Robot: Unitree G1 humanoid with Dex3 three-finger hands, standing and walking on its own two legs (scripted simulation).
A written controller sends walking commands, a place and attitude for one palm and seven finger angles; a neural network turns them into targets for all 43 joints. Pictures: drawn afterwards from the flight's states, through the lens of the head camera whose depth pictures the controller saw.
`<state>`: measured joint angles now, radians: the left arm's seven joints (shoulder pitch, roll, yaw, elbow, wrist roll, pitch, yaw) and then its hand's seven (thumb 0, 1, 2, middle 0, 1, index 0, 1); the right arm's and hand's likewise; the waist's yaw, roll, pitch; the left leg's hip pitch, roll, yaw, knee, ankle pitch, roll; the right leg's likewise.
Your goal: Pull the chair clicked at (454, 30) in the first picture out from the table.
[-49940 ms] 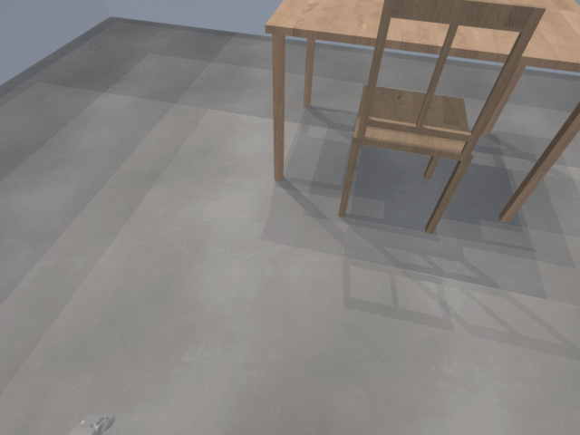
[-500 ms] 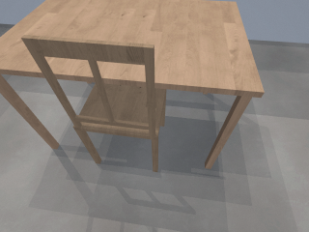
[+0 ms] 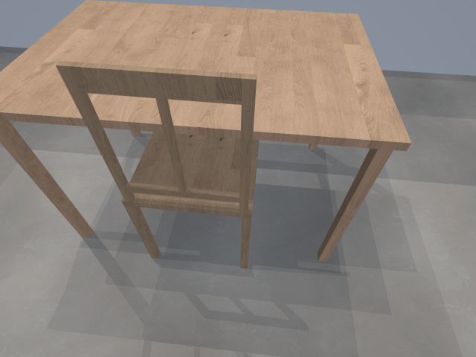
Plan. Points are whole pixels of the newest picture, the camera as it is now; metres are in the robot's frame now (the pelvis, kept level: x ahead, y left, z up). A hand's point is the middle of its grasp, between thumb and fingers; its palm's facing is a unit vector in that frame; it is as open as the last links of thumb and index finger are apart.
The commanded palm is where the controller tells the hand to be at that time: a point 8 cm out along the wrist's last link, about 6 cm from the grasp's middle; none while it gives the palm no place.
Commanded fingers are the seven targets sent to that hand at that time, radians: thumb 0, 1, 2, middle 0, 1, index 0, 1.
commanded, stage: come to a stop and stand still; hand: left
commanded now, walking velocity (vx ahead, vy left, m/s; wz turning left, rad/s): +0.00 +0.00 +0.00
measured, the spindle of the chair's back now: (173, 150) +0.60 +0.21 -0.07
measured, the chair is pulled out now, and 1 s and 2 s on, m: -0.10 -0.10 -0.10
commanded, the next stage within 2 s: look again from close up in 0.12 s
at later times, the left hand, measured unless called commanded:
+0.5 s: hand out of the picture +0.01 +0.15 -0.18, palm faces +0.02 -0.99 -0.17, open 7.3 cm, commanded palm none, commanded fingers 0.00 0.90 0.90 -0.20 -0.30 -0.20 -0.30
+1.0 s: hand out of the picture +0.02 +0.12 -0.17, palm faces +0.03 -0.98 -0.18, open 7.3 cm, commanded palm none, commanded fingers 0.00 0.90 0.90 -0.20 -0.30 -0.20 -0.30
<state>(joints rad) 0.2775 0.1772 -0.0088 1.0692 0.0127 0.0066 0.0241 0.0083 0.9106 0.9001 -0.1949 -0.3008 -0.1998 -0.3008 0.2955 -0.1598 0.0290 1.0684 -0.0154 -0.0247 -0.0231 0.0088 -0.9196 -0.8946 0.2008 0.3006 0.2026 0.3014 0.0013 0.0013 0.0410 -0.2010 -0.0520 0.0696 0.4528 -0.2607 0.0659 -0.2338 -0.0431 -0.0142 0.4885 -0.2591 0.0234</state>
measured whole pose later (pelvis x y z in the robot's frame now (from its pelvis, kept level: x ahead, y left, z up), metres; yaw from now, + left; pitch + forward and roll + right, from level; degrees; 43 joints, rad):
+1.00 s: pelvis +0.03 -0.04 +0.00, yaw +0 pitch +0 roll +1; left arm 0.30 0.14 -0.02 1.12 0.01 -0.02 0.04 0.01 0.92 0.90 -0.20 -0.30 -0.20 -0.30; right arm 0.27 -0.14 0.03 1.16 -0.01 -0.03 -0.04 0.01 -0.92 -0.89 0.20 0.30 0.20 0.30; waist 0.00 -0.01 0.03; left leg -0.14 0.00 0.04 0.41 -0.28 0.00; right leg -0.17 0.01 -0.04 0.45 -0.29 -0.03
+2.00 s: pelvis +0.06 -0.03 -0.01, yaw -1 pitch +1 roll +0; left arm 0.42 0.13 0.04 1.12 0.03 -0.01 0.02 0.01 0.91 0.90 -0.20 -0.30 -0.20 -0.30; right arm 0.33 -0.14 0.00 1.10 -0.02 -0.03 -0.02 0.01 -0.91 -0.89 0.20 0.30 0.20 0.30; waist 0.04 -0.05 0.01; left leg -0.21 0.01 0.11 0.53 -0.32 0.03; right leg -0.17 0.01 -0.02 0.55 -0.39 -0.05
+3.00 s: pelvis +0.16 +0.05 +0.00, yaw -2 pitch +0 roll +0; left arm 0.24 0.18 0.04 1.02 0.02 0.05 0.02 0.01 0.91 0.90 -0.19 -0.30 -0.20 -0.30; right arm 0.14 -0.14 -0.02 1.01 -0.03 0.00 -0.04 0.00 -0.93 -0.89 0.20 0.30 0.21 0.30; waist 0.00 -0.02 0.08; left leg -0.28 0.02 0.11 0.44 -0.16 0.03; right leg -0.31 -0.01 -0.02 0.81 -0.50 0.02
